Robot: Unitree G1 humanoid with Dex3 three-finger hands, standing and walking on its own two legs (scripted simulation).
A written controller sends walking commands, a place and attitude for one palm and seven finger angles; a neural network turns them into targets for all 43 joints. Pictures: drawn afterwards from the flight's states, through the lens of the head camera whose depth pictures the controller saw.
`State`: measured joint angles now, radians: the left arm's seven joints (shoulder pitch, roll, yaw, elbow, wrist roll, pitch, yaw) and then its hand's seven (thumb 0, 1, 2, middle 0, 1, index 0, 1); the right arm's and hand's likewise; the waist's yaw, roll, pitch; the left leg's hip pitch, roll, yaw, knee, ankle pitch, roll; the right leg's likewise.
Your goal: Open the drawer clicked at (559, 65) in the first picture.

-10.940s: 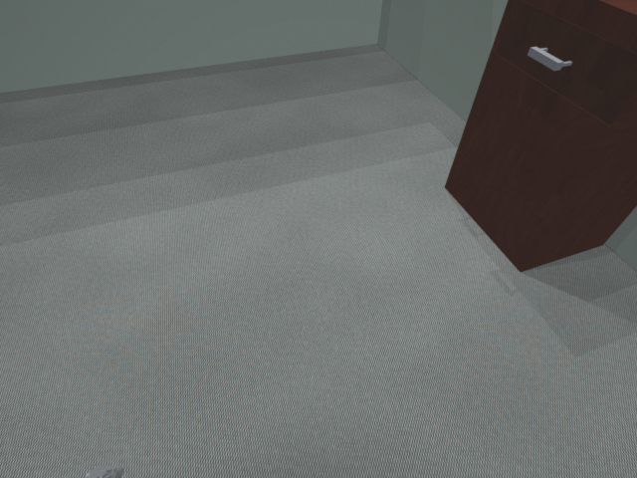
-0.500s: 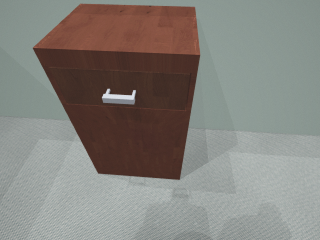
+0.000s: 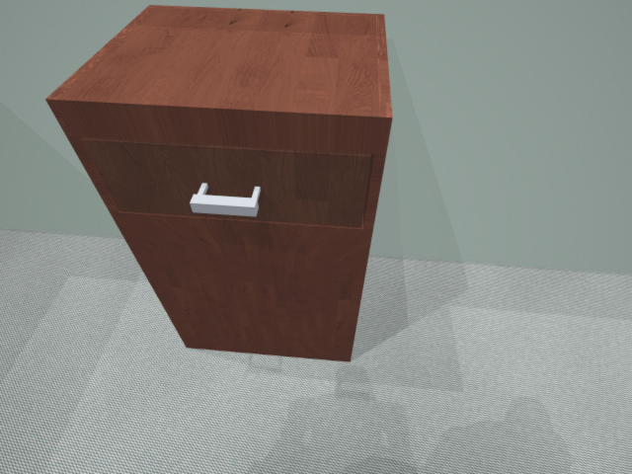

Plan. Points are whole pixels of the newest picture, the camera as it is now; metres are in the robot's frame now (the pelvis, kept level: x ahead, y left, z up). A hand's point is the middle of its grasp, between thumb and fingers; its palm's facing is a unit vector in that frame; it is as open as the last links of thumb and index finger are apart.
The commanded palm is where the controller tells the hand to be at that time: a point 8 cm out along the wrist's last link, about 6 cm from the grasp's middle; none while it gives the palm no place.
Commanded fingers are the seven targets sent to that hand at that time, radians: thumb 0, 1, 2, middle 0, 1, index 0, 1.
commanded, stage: shuffle to correct the standing spot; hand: left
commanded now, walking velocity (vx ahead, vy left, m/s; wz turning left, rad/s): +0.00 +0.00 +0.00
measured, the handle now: (227, 197) +0.57 +0.20 -0.01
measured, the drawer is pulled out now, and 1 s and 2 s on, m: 0.00 0.00 0.00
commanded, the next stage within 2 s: come to a stop and stand still in 0.10 s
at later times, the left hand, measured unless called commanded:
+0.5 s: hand out of the picture +0.03 +0.17 -0.18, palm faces +0.05 -0.98 -0.19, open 7.4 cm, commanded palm none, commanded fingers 0.00 0.90 0.90 -0.20 -0.30 -0.20 -0.30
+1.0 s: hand out of the picture +0.03 +0.19 -0.18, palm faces +0.02 -0.98 -0.20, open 7.4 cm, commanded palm none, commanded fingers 0.00 0.90 0.90 -0.20 -0.30 -0.20 -0.30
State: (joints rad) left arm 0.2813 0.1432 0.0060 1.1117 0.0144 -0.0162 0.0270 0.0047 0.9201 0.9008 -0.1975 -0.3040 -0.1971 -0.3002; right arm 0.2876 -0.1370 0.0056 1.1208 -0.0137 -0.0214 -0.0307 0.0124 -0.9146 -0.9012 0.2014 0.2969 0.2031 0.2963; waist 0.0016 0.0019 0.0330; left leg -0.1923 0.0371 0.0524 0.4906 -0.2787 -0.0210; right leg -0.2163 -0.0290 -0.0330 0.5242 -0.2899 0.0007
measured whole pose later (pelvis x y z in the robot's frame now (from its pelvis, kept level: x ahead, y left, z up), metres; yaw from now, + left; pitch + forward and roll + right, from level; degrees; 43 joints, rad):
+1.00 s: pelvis +0.02 +0.01 -0.01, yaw +0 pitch -2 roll -1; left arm 0.29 0.16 -0.01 1.06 0.02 0.00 0.04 0.00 0.91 0.90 -0.20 -0.30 -0.20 -0.30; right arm 0.25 -0.18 0.00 1.03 -0.01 0.00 -0.02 0.01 -0.91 -0.90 0.20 0.30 0.20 0.30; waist 0.00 0.01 0.04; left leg -0.23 0.02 0.05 0.58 -0.32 0.01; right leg -0.18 -0.03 -0.03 0.55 -0.33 0.02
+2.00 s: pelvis +0.02 -0.01 -0.01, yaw +0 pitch +5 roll +2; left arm 0.39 0.28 -0.07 0.13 0.51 0.07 0.28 0.02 0.86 0.87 -0.21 -0.35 -0.20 -0.35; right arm 0.24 -0.24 -0.03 0.79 -0.01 -0.21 -0.07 0.02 -0.91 -0.90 0.20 0.30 0.20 0.30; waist 0.00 0.04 -0.06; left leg -0.38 0.02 0.06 0.60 -0.31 -0.01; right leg -0.38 -0.04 -0.03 0.68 -0.39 -0.01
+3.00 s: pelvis +0.01 +0.01 -0.01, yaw +0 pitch +3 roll +1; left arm 0.09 0.43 -0.06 -0.03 0.98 0.04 0.19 -0.01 -0.30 0.39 -0.30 -1.08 -0.30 -1.07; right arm 0.10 -0.24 -0.02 0.61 -0.03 0.11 -0.02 0.01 -0.90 -0.90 0.20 0.30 0.20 0.30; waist 0.07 0.06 -0.03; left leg -0.36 0.01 0.06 0.60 -0.31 0.01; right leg -0.34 -0.05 -0.02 0.62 -0.35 0.02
